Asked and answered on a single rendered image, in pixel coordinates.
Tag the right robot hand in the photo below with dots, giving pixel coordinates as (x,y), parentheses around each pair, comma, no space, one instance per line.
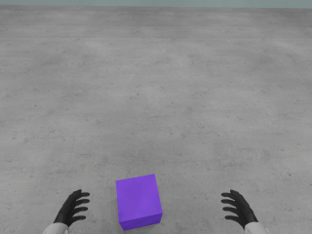
(243,210)

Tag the left robot hand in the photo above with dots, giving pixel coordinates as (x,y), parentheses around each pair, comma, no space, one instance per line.
(68,210)

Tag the robot right forearm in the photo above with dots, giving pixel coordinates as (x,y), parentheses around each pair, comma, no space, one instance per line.
(256,228)

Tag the robot left forearm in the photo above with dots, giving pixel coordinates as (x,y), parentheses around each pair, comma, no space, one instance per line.
(57,228)

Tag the carton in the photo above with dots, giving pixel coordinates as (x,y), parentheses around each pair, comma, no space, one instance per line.
(138,202)

